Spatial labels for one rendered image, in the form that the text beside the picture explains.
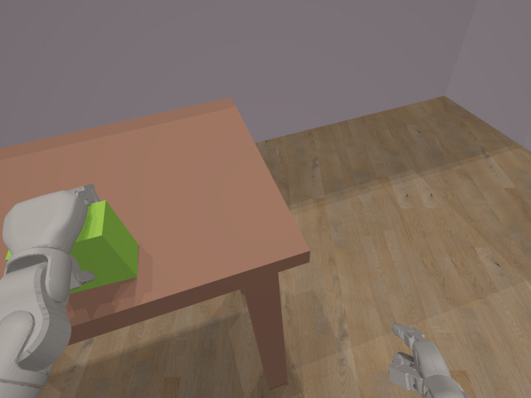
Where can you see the robot left forearm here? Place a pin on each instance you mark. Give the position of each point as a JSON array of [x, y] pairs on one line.
[[34, 327]]

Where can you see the table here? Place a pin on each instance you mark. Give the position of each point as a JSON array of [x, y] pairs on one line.
[[192, 188]]

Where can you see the robot right forearm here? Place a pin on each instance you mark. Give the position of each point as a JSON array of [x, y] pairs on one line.
[[440, 386]]

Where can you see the robot right hand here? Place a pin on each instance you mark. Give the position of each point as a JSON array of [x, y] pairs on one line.
[[409, 372]]

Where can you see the robot left hand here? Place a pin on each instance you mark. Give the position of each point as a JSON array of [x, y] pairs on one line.
[[54, 220]]

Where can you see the sponge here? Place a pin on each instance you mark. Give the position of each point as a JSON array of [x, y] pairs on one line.
[[104, 247]]

